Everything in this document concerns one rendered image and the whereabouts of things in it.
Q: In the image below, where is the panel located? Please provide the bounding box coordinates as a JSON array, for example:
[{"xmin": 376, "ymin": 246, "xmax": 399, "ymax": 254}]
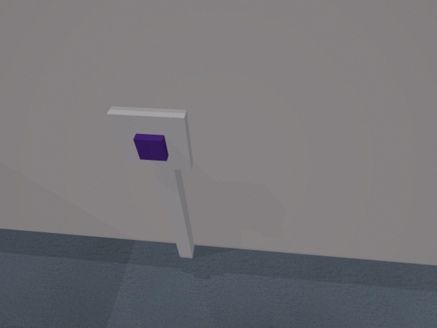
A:
[{"xmin": 107, "ymin": 107, "xmax": 195, "ymax": 258}]

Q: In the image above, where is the button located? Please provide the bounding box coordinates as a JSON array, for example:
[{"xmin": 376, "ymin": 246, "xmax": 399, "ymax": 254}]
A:
[{"xmin": 133, "ymin": 134, "xmax": 169, "ymax": 161}]

